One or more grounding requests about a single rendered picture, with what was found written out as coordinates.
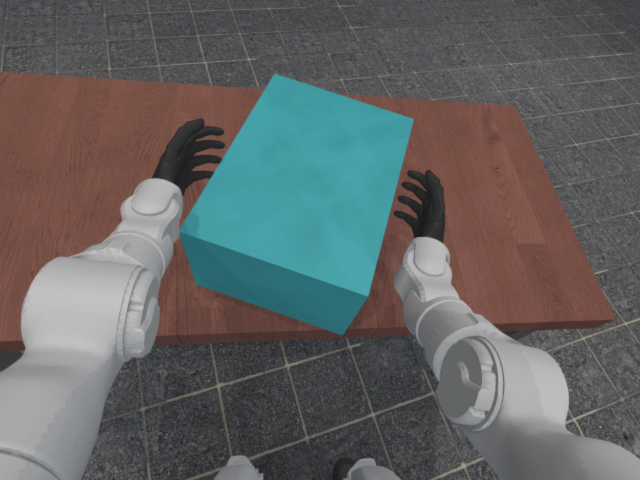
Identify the left robot upper arm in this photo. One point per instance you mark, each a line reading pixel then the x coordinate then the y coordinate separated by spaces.
pixel 85 319

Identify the right robot upper arm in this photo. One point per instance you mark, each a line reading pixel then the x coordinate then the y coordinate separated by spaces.
pixel 511 401

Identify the right robot hand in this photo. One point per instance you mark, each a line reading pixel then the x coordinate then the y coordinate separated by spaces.
pixel 431 214

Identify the left robot shin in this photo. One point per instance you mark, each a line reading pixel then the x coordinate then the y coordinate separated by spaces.
pixel 239 460

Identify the robot left forearm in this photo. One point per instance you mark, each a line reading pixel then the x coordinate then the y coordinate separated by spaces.
pixel 145 237

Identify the robot shin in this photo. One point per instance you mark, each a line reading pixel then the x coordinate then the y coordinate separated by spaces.
pixel 363 462
pixel 239 460

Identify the carton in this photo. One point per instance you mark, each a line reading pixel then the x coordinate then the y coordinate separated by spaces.
pixel 294 216

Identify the robot right forearm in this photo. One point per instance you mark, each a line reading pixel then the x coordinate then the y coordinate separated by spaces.
pixel 432 309

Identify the left robot hand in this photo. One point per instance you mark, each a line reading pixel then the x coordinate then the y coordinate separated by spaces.
pixel 177 162

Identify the table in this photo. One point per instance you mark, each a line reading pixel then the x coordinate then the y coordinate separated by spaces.
pixel 73 149

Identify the right robot shin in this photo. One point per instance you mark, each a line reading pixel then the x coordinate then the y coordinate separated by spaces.
pixel 363 462

